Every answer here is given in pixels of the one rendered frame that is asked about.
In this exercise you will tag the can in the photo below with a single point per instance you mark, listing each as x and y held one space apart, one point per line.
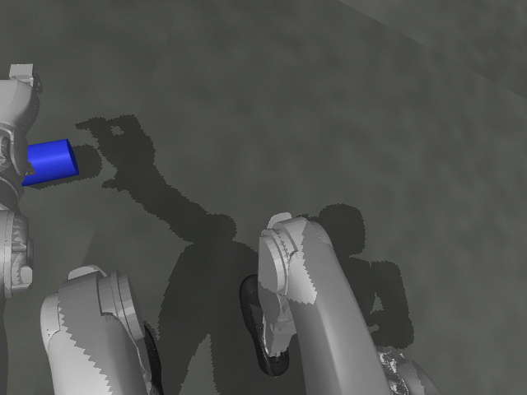
51 161

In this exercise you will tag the left robot arm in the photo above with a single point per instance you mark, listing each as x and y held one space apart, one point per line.
16 247

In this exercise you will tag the left robot foot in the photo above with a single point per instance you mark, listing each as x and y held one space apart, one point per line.
154 361

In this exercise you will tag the left robot hand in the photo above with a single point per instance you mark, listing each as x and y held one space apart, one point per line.
19 102

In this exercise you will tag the right robot foot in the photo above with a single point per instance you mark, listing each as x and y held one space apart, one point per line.
253 317

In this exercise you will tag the right robot hand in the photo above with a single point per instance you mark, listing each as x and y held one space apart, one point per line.
411 379

